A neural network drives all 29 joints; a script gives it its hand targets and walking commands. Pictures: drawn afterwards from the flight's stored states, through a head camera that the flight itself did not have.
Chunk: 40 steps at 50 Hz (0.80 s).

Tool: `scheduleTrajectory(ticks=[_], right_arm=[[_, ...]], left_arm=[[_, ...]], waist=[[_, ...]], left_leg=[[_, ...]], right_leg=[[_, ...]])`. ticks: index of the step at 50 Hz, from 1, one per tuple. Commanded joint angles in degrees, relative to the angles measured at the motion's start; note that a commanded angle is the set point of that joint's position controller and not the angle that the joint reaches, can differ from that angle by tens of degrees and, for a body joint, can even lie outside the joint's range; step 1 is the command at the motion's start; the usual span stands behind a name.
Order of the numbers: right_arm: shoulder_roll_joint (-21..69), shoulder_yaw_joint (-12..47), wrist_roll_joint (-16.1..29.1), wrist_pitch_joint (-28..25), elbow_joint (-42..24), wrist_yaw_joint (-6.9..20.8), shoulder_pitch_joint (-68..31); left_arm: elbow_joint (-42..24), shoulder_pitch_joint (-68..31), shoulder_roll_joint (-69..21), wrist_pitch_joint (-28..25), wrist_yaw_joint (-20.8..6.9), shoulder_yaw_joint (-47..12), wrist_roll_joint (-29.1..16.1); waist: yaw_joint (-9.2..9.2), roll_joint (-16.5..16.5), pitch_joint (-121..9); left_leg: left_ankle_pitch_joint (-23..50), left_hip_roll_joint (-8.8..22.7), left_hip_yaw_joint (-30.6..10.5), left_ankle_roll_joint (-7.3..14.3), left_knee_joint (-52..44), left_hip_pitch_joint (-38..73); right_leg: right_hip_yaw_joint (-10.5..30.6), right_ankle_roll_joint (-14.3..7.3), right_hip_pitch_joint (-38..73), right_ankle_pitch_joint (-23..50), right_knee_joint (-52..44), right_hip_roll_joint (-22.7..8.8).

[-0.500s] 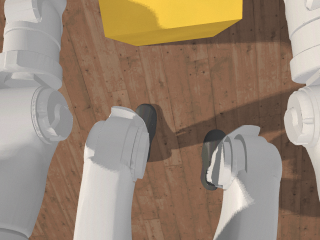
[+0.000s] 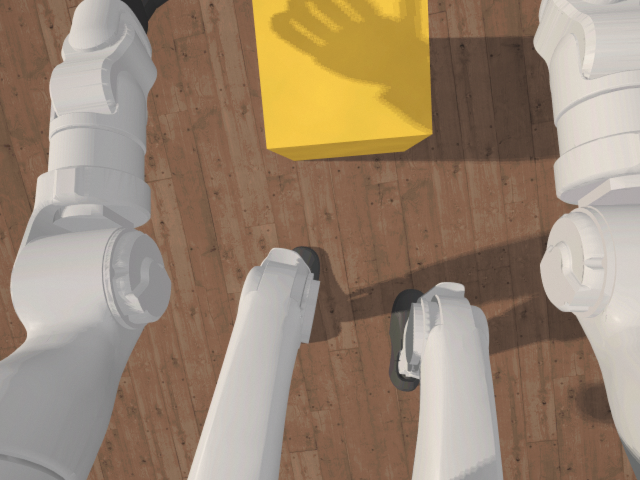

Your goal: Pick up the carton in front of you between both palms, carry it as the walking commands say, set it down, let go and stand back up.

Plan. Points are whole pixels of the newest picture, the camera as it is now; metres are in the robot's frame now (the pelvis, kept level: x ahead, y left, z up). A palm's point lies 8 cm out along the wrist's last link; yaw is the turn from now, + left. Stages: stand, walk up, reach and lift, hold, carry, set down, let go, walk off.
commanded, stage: set down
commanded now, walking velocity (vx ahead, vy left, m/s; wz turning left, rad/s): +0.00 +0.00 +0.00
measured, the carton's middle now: (343, 84) +0.55 +0.09 -0.37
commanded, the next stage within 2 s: let go in 0.40 s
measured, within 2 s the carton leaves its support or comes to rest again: neither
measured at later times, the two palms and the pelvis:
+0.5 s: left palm out of the picture +0.51 +0.29 +0.04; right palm out of the picture +0.60 -0.09 +0.04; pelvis +0.02 +0.00 +0.14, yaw +0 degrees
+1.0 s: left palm out of the picture +0.36 +0.29 +0.15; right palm out of the picture +0.43 -0.14 +0.14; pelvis +0.08 +0.02 +0.24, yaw +1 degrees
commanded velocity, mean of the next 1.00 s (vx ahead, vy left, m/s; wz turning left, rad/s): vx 0.00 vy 0.00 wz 0.00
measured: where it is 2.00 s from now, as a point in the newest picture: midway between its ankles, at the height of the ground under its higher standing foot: (349, 334)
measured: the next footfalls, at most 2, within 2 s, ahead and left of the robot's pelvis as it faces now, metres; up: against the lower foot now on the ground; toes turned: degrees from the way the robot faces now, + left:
none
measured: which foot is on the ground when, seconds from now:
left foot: down 0.00-1.00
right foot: down 0.00-1.00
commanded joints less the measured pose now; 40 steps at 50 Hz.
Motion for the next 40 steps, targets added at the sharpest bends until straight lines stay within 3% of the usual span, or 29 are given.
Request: scheduleTrajectory(ticks=[1,10,19,23,27,31,36,40], right_arm=[[-4.88,-0.10,-0.08,-0.19,-9.34,-0.06,-17.35],[-4.19,-2.65,-1.81,-0.32,-8.63,1.06,-12.39],[-2.71,-5.34,-4.18,-1.58,-6.37,2.75,-9.06],[-0.45,-7.20,-6.88,-2.17,-6.50,2.89,-4.45],[3.74,-8.74,-9.80,-2.56,-11.11,1.09,4.76],[8.56,-8.89,-11.37,-3.15,-19.78,-1.45,17.61],[11.19,-6.96,-10.65,-5.04,-29.00,-2.30,29.54],[11.45,-5.95,-10.18,-7.24,-30.29,-1.12,39.65]], left_arm=[[-8.97,-12.22,9.47,-0.23,-0.45,0.74,-0.37],[-9.17,-8.19,7.42,0.05,-2.02,1.17,0.65],[-8.20,-5.58,5.36,-1.16,-3.05,3.11,3.88],[-8.25,-1.78,4.19,-1.97,-4.30,3.81,6.35],[-10.73,6.03,4.28,-2.80,-6.57,3.20,9.07],[-15.32,16.91,4.79,-3.70,-8.98,0.65,11.03],[-19.57,28.56,3.93,-5.09,-10.63,-3.50,9.96],[-20.44,38.53,2.15,-6.89,-11.22,-6.01,8.22]], waist=[[4.43,-5.86,-74.23],[3.31,-4.42,-70.68],[3.12,-3.31,-66.23],[2.22,-3.07,-65.84],[1.23,-2.47,-69.21],[0.70,-0.81,-69.69],[-0.10,1.30,-61.01],[-1.00,2.42,-53.27]], left_leg=[[28.42,-2.52,6.64,-1.72,-9.19,50.77],[31.58,-2.41,5.67,-2.05,-19.22,57.45],[31.99,-2.04,5.25,-2.11,-30.15,63.15],[32.35,-1.87,5.25,-1.94,-34.30,66.22],[36.59,-2.06,5.29,-1.16,-37.86,72.33],[41.10,-2.11,4.59,-0.16,-41.79,81.26],[40.25,-1.15,2.17,0.22,-47.14,91.78],[38.48,-0.11,-0.02,-0.01,-50.86,98.54]], right_leg=[[-5.32,0.51,30.29,16.78,-12.86,2.83],[-4.61,0.45,33.77,19.33,-23.70,2.50],[-3.55,0.68,40.17,21.42,-35.23,1.95],[-3.12,1.01,45.14,23.49,-39.98,1.68],[-2.51,1.77,53.10,29.45,-44.33,1.66],[-2.23,2.51,58.63,33.42,-48.80,1.73],[-2.59,2.33,57.71,28.03,-54.91,1.16],[-3.01,1.61,56.99,23.21,-58.67,0.68]])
